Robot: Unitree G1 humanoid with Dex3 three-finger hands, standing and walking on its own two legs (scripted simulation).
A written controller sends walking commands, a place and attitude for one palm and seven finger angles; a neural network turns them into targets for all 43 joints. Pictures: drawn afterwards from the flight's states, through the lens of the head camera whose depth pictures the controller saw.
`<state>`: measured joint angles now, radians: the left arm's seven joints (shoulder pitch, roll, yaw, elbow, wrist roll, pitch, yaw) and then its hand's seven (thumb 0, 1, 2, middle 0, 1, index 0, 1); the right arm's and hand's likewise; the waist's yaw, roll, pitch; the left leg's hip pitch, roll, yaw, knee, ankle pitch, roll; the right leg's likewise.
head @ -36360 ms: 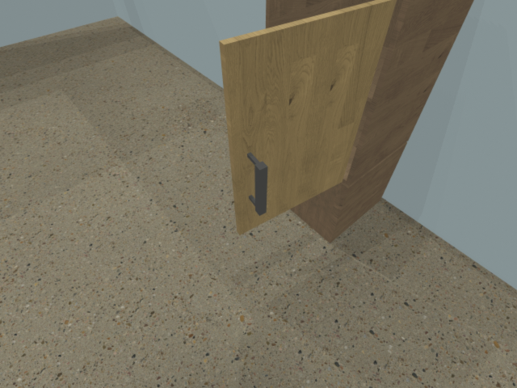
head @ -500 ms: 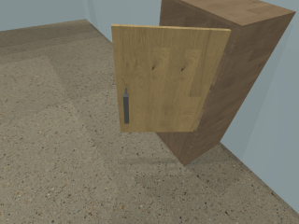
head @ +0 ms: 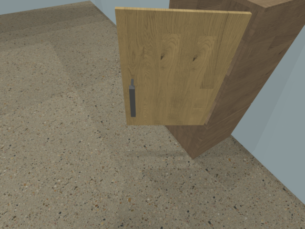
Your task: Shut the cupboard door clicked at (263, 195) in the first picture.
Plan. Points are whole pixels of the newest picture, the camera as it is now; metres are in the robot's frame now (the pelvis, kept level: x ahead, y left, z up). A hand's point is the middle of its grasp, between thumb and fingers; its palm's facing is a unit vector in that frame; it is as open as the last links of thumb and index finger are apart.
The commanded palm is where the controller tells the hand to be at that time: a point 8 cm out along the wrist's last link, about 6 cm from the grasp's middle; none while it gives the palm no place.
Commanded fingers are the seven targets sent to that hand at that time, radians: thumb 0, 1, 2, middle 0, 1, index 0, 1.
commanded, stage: look again from close up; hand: left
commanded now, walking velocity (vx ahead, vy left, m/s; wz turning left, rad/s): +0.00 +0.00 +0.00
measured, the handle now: (132, 98) +0.63 +0.12 -0.11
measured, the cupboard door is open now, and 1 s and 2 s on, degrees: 59 59 59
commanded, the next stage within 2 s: shuffle to correct the standing spot in 0.38 s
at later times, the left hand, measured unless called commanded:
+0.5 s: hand out of the picture -0.04 +0.14 -0.18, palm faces +0.03 -0.99 -0.17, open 7.3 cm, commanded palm none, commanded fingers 0.00 0.90 0.90 -0.20 -0.30 -0.20 -0.30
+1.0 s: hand out of the picture +0.09 +0.15 -0.17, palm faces +0.04 -0.99 -0.17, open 7.2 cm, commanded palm none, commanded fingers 0.00 0.90 0.90 -0.20 -0.30 -0.20 -0.30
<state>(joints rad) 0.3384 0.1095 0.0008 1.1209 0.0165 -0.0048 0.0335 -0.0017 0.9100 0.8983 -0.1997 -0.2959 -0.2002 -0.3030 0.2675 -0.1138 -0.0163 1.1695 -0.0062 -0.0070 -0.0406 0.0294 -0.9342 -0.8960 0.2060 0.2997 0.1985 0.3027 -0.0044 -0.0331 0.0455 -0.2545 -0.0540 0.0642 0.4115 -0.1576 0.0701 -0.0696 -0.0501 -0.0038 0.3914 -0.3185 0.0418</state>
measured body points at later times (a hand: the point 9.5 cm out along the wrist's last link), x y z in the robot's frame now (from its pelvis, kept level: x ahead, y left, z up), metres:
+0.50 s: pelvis -0.01 -0.02 +0.00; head +0.00 -0.01 +0.45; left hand -0.04 +0.20 -0.16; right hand -0.01 -0.24 -0.16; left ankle +0.04 +0.07 -0.74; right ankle -0.07 -0.14 -0.74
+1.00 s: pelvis +0.07 -0.03 +0.00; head +0.11 -0.02 +0.45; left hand +0.09 +0.20 -0.16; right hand +0.01 -0.24 -0.15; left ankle +0.04 +0.07 -0.74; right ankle +0.09 -0.17 -0.68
